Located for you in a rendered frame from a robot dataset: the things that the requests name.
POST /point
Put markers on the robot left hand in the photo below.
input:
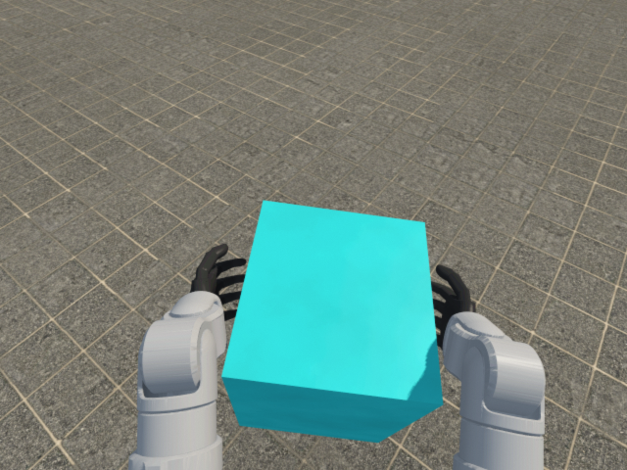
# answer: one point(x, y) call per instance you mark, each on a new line
point(208, 272)

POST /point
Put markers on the carton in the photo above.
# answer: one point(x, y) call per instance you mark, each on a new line
point(334, 334)

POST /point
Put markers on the left robot forearm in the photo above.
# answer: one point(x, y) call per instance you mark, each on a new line
point(177, 388)

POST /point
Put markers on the right robot forearm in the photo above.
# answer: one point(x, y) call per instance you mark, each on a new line
point(502, 397)

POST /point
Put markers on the robot right hand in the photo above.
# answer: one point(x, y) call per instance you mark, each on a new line
point(457, 300)

